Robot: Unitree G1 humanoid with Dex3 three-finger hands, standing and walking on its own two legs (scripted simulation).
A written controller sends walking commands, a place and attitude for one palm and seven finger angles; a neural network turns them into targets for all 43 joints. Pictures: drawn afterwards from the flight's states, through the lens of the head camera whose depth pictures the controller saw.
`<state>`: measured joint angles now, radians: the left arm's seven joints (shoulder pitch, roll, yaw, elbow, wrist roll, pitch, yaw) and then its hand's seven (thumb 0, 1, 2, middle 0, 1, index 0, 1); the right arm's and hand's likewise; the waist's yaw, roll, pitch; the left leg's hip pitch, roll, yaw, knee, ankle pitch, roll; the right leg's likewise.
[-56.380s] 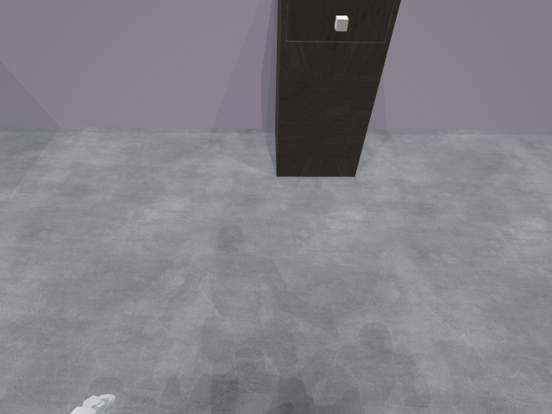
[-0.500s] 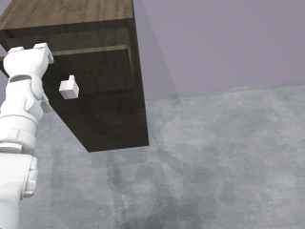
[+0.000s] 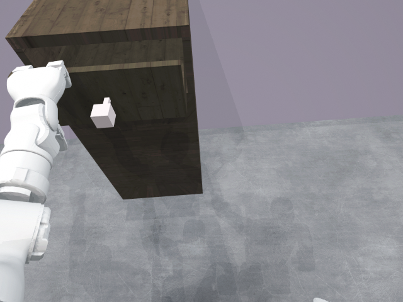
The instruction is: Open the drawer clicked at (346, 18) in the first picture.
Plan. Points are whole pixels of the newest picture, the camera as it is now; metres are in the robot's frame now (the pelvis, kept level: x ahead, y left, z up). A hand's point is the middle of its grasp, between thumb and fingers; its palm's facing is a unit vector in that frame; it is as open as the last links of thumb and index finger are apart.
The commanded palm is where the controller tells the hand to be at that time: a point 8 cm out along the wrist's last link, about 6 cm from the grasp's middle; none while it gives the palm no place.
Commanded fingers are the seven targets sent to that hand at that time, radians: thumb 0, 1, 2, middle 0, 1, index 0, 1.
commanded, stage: lower the fingers behind the handle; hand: left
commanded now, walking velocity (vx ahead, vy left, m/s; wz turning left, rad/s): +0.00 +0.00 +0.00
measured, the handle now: (105, 110) +0.54 +0.24 +0.05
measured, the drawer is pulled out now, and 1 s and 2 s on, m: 0.11 0.10 0.10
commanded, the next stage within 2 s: lift the fingers back up to retry in 1.58 s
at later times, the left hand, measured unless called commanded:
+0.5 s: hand (79, 128) +0.45 +0.27 +0.08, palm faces -0.06 +0.02 -1.00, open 13.9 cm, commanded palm +0.44 +0.25 +0.14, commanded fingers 0.00 -0.50 0.30 -0.30 -1.20 -0.30 -1.20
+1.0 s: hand (96, 126) +0.47 +0.24 +0.07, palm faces +0.03 -0.01 -1.00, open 13.7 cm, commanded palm +0.44 +0.26 +0.11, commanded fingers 0.00 -0.50 0.30 -0.30 -1.20 -0.30 -1.20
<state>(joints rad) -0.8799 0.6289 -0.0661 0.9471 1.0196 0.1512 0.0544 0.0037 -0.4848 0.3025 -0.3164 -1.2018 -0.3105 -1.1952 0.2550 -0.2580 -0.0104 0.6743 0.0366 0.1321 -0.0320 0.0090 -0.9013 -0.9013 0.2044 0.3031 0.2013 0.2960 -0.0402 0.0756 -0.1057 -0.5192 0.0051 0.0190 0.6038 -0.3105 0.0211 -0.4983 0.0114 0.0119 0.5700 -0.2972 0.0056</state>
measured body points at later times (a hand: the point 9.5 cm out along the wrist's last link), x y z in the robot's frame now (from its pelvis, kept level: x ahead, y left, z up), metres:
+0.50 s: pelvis -0.01 +0.00 -0.01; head +0.06 -0.01 +0.44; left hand +0.45 +0.27 +0.13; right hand +0.05 -0.27 -0.14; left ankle -0.02 +0.11 -0.73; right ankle -0.02 -0.13 -0.73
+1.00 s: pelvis -0.01 +0.00 -0.01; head +0.07 -0.01 +0.43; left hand +0.46 +0.24 +0.12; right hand +0.03 -0.28 -0.14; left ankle -0.02 +0.11 -0.73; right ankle -0.02 -0.13 -0.73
